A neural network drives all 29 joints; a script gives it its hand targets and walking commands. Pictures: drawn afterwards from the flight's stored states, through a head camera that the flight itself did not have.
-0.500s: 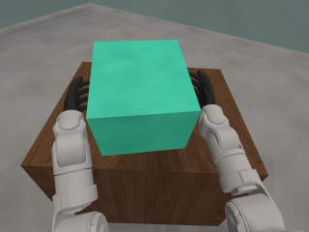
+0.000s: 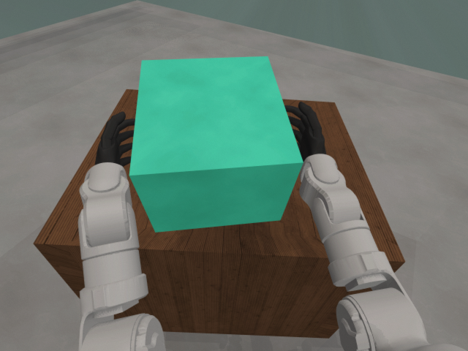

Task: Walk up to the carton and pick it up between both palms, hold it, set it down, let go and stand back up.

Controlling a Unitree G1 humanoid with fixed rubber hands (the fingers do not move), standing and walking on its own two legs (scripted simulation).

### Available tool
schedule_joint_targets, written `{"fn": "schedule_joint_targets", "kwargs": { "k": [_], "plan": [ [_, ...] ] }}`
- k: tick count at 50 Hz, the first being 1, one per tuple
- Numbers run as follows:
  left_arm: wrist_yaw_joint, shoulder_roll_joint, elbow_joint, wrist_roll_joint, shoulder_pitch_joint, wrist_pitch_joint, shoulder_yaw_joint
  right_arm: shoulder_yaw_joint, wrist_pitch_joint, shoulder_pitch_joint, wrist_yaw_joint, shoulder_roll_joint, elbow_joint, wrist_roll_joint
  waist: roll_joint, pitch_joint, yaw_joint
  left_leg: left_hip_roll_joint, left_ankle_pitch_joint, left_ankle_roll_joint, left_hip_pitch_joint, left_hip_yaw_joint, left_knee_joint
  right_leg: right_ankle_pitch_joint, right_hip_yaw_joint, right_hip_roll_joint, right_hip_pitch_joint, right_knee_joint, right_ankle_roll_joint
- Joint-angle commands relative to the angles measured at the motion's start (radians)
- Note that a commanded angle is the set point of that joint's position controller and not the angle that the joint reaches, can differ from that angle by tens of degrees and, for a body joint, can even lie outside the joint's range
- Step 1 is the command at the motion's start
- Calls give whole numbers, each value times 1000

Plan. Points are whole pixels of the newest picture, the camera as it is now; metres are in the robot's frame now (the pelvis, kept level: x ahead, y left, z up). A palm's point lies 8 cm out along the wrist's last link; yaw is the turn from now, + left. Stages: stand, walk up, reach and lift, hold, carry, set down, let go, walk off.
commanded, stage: hold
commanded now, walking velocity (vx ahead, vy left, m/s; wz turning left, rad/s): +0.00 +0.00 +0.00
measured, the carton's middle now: (212, 142) +0.42 +0.01 +0.16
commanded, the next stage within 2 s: none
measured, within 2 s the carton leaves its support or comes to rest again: neither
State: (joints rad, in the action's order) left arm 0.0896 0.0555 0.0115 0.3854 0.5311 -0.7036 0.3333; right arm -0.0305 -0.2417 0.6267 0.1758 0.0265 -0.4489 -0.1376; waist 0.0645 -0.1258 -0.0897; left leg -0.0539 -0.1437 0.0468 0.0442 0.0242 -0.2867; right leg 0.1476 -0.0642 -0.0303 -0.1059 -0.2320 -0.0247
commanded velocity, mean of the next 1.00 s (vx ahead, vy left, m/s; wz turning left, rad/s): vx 0.00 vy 0.00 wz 0.00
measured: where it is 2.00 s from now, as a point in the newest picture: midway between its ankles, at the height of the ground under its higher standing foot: outside the picture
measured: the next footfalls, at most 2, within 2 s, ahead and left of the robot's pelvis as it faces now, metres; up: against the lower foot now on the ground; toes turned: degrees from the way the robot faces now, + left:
none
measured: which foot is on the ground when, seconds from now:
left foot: down 0.00-1.00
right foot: down 0.00-1.00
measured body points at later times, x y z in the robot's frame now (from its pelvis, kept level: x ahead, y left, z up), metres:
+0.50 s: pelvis +0.00 +0.00 +0.00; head -0.03 +0.03 +0.45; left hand +0.37 +0.17 +0.17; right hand +0.37 -0.15 +0.18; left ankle +0.02 +0.15 -0.75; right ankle +0.00 -0.13 -0.75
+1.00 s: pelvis -0.01 +0.00 +0.00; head -0.04 +0.03 +0.45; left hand +0.36 +0.17 +0.18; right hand +0.37 -0.15 +0.18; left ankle +0.02 +0.15 -0.75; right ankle +0.00 -0.13 -0.75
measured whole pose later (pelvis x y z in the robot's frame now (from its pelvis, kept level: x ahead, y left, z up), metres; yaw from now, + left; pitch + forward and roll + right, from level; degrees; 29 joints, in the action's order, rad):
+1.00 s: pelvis -0.01 +0.00 +0.00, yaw +0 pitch -11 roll -1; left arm 0.09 0.06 -0.02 0.39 0.54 -0.68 0.34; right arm -0.05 -0.20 0.63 0.17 0.02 -0.48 -0.10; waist 0.06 -0.13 -0.08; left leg -0.05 -0.13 0.04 0.05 0.01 -0.29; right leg 0.15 -0.06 -0.03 -0.10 -0.25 -0.02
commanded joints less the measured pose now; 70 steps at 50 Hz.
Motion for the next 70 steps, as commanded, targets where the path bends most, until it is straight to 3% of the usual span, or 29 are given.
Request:
{"fn": "schedule_joint_targets", "kwargs": {
  "k": [1,4,7,8,10,11,14,19,20,25,29,32,34,36,38,43,44,47,50,51,53,57,58,61,62,65,66,69,70],
  "plan": [
    [165,382,117,-159,518,58,-425,366,67,587,-107,-422,311,-38,-55,423,-7,110,267,-10,116,-113,-6,-204,-66,98,-70,-2,-16],
    [159,374,107,-149,522,61,-450,359,61,552,-111,-435,247,-45,-97,385,-11,109,262,4,121,-116,-7,-198,-66,84,-63,-1,-15],
    [161,379,80,-155,538,69,-423,348,68,603,-104,-428,279,-39,-43,381,17,106,212,-8,70,-107,12,-167,-71,76,-65,1,-29],
    [167,372,61,-145,538,65,-418,340,63,573,-104,-417,242,-32,-60,345,-15,112,191,-13,80,-113,13,-154,-67,80,-45,3,-24],
    [169,372,84,-144,533,59,-407,340,64,565,-108,-422,248,-23,-73,340,-1,106,210,-10,65,-113,15,-170,-51,72,-67,8,-15],
    [172,356,71,-135,509,56,-394,323,66,560,-104,-419,266,-20,-42,368,-5,104,219,-12,97,-114,22,-172,-67,85,-72,7,-24],
    [173,379,23,-141,543,54,-396,309,74,607,-112,-425,238,9,-35,345,-2,99,155,-27,82,-114,29,-76,-75,81,-21,14,-16],
    [165,392,35,-147,580,66,-418,290,84,614,-124,-432,193,8,-86,373,-21,97,161,-14,84,-121,24,-39,-71,88,-10,17,-4],
    [160,387,20,-143,554,65,-402,301,81,603,-125,-438,188,-1,-71,365,-2,93,180,-20,86,-122,24,-74,-62,86,-19,13,-8],
    [152,387,92,-143,524,72,-427,330,99,583,-117,-437,228,-7,-114,450,-2,108,313,3,133,-105,-24,-223,-69,90,-85,-18,-11],
    [157,386,85,-145,517,71,-421,363,98,569,-113,-448,241,-25,-58,411,-6,106,288,-9,130,-110,-17,-240,-64,87,-73,-18,-21],
    [163,395,92,-149,546,78,-442,340,100,581,-112,-427,229,-18,-85,362,-9,98,249,-3,100,-111,-1,-159,-73,86,-58,-1,-8],
    [164,386,49,-138,538,76,-415,315,97,579,-115,-402,234,4,-63,346,-15,96,214,-15,86,-119,12,-136,-72,87,-40,5,-15],
    [160,370,64,-151,530,75,-418,323,97,577,-116,-416,222,-8,-75,357,2,98,219,-11,81,-115,4,-142,-60,77,-57,2,-10],
    [160,379,98,-146,530,74,-431,334,95,554,-112,-428,223,-15,-87,353,-14,99,252,-5,99,-109,2,-183,-69,79,-65,1,-18],
    [165,400,91,-163,570,79,-427,329,105,606,-117,-414,258,0,-54,388,-15,98,215,-15,76,-123,11,-115,-62,79,-56,7,-7],
    [161,405,69,-149,541,77,-426,328,107,591,-121,-425,241,0,-81,401,-10,98,228,-10,95,-116,6,-116,-78,81,-43,4,-9],
    [154,366,53,-142,548,81,-404,332,105,592,-120,-421,233,-9,-60,389,10,97,194,-17,79,-123,9,-129,-68,78,-60,0,-13],
    [156,387,43,-142,541,80,-402,307,108,592,-134,-441,189,29,-59,366,6,99,132,-28,76,-121,28,-58,-71,76,-32,0,-12],
    [160,386,30,-137,565,77,-408,284,106,583,-132,-423,155,17,-79,333,-18,95,127,-22,63,-117,32,-53,-69,77,-41,12,-5],
    [157,380,45,-149,539,78,-404,301,111,585,-137,-436,154,8,-45,358,0,96,189,-24,93,-126,15,-104,-74,77,-40,4,-13],
    [157,395,51,-149,514,83,-422,314,116,558,-122,-439,187,-19,-79,391,-20,95,298,-8,132,-115,-18,-225,-67,83,-49,-13,-10],
    [158,398,89,-150,492,91,-425,331,122,568,-121,-443,220,-6,-72,422,-4,99,331,-6,135,-116,-27,-236,-74,86,-64,-17,-10],
    [156,393,97,-146,550,94,-428,330,117,585,-122,-429,215,-10,-102,377,6,101,258,-5,83,-118,-8,-189,-76,75,-61,-15,-13],
    [153,398,74,-139,530,87,-431,341,114,554,-128,-443,210,-5,-104,363,-12,99,256,-6,108,-119,-6,-161,-77,87,-57,-4,-5],
    [151,387,54,-142,575,85,-412,298,118,600,-137,-421,178,15,-70,341,-2,98,159,-22,63,-121,24,-83,-75,72,-28,10,-9],
    [153,392,35,-141,584,85,-422,292,120,588,-140,-424,158,18,-86,337,-23,91,147,-21,93,-129,21,-42,-76,79,-15,13,-3],
    [152,395,25,-164,570,93,-417,291,124,608,-143,-442,154,21,-58,356,0,88,119,-37,67,-129,25,-22,-67,67,-4,19,-2],
    [151,400,23,-161,597,92,-405,283,123,639,-141,-434,168,26,-46,365,-10,92,127,-30,72,-130,21,-30,-72,73,-13,9,-7]
  ]
}}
